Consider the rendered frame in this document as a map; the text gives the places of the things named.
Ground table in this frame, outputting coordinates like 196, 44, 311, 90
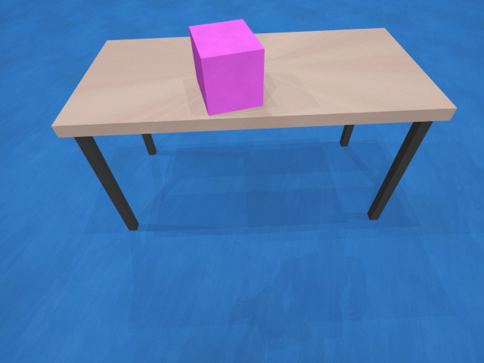
51, 28, 457, 231

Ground carton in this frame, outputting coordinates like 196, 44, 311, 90
189, 19, 265, 116

